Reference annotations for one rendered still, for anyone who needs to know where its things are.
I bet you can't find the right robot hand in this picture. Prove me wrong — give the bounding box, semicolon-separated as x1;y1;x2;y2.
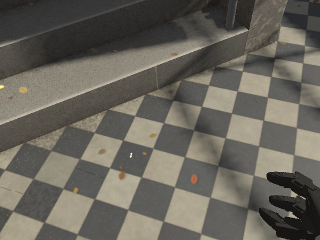
259;171;320;240

